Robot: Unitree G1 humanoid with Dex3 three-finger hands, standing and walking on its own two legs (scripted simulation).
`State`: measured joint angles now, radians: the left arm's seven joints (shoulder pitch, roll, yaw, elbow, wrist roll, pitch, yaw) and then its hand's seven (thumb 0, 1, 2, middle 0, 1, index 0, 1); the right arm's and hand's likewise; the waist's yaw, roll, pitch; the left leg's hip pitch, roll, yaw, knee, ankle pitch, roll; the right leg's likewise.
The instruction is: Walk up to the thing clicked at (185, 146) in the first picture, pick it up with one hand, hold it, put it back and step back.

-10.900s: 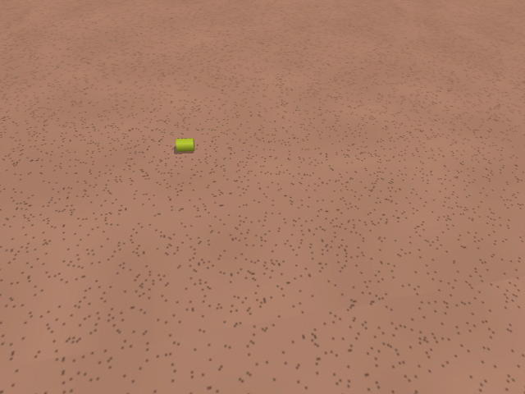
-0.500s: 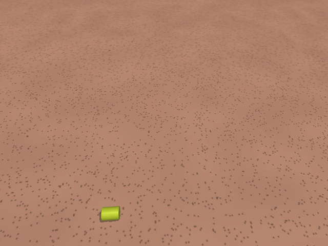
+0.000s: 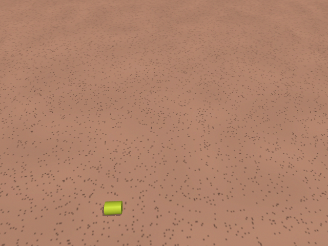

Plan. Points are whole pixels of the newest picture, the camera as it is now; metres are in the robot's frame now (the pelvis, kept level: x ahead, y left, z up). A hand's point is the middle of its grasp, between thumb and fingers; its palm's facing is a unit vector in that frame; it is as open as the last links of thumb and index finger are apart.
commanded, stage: stand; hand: left
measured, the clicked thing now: (113, 207) +0.47 +0.25 -0.75
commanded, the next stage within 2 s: walk up in 0.64 s
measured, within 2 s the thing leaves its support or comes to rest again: neither
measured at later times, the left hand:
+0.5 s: hand out of the picture +0.07 +0.26 -0.15, palm faces -0.02 -0.94 -0.35, open 7.4 cm
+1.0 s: hand out of the picture +0.05 +0.31 -0.19, palm faces -0.05 -0.93 -0.37, open 7.4 cm
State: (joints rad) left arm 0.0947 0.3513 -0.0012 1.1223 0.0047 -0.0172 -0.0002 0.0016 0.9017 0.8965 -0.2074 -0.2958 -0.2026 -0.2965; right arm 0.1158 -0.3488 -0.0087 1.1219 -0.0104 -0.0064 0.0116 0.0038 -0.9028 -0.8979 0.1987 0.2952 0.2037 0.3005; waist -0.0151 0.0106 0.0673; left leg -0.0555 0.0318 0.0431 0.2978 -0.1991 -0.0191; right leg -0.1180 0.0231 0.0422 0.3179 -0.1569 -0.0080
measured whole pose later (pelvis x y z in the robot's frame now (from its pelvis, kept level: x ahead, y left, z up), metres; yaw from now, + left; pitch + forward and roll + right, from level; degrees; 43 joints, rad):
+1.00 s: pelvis -0.08 +0.05 -0.03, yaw +1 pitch +0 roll -1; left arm 0.04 0.40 0.04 0.91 0.02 0.06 0.01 0.00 0.90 0.90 -0.21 -0.30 -0.20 -0.30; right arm 0.13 -0.41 -0.07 0.96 -0.01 0.03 0.01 0.00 -0.90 -0.90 0.20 0.30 0.20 0.30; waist -0.02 -0.03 0.17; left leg -0.25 -0.01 -0.03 0.67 -0.40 0.03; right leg -0.44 -0.02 0.06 0.64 -0.20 0.02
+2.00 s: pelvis -0.33 +0.00 -0.02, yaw +2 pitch -3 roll -1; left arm 0.20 0.39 0.09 0.84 0.02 0.08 -0.02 0.00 0.90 0.90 -0.21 -0.30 -0.20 -0.30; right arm 0.21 -0.35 -0.04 0.90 -0.05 0.00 -0.01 0.01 -0.90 -0.90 0.20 0.30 0.21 0.30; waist 0.01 -0.06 0.12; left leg -0.25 0.01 0.00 0.58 -0.27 0.02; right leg -0.40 0.07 0.13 1.06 -0.46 -0.01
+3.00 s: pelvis -0.32 +0.00 -0.02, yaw +2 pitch -3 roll +0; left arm 0.13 0.34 0.04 0.99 0.01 -0.01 -0.01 0.00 0.90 0.90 -0.21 -0.30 -0.20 -0.30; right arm 0.18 -0.37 -0.04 1.01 -0.01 -0.01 0.00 0.00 -0.90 -0.90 0.20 0.29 0.20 0.30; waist 0.00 0.01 0.09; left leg -0.22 -0.01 -0.02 0.59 -0.31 0.00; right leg -0.27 -0.03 -0.01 0.60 -0.28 0.01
